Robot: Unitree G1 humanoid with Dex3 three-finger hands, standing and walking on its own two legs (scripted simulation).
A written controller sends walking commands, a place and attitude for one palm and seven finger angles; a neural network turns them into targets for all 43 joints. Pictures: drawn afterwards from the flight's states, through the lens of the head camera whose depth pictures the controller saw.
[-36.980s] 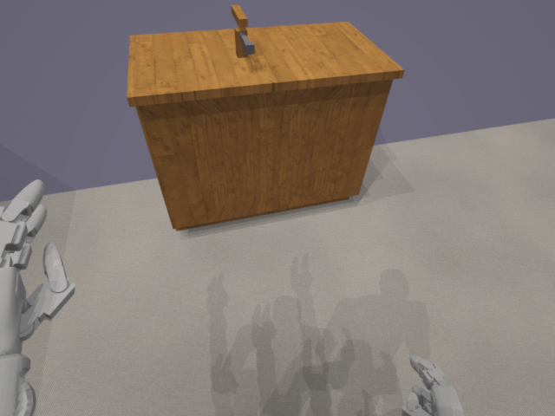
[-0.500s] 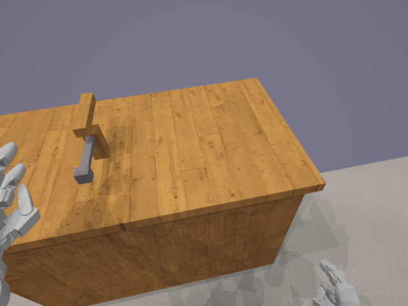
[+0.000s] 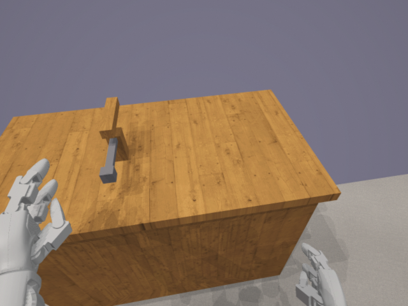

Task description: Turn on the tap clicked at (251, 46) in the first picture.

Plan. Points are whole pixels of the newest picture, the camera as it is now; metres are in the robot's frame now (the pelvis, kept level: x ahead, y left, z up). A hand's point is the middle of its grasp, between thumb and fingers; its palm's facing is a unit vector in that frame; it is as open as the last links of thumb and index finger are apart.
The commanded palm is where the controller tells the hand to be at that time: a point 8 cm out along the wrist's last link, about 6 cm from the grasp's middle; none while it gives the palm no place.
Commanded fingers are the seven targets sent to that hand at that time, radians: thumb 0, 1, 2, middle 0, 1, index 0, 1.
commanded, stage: turn the palm inward beside the body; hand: left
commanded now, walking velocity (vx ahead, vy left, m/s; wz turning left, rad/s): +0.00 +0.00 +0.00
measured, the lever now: (108, 174) +0.35 +0.26 +0.07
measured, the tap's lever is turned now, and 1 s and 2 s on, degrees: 0 0 0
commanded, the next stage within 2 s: reach beside the lever's end, fingers flat in 0.82 s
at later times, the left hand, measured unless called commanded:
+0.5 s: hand (75, 239) +0.17 +0.22 +0.13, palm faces +0.47 -0.87 -0.14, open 7.4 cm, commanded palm +0.12 +0.26 +0.15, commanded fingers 0.00 0.90 0.90 -0.20 -0.30 -0.20 -0.30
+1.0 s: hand (86, 230) +0.19 +0.21 +0.14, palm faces +0.47 -0.87 -0.13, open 7.4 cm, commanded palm +0.14 +0.26 +0.14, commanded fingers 0.00 0.90 0.90 -0.20 -0.30 -0.20 -0.30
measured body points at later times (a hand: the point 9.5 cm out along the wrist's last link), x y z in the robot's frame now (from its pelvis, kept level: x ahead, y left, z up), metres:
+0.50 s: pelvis -0.01 -0.01 +0.00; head -0.03 -0.03 +0.45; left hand +0.14 +0.26 +0.14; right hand +0.19 -0.23 -0.07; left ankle +0.01 +0.11 -0.72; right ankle +0.01 -0.08 -0.72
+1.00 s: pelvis +0.00 -0.02 +0.00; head -0.01 -0.05 +0.45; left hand +0.16 +0.25 +0.14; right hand +0.21 -0.24 -0.07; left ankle +0.01 +0.11 -0.72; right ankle +0.01 -0.08 -0.72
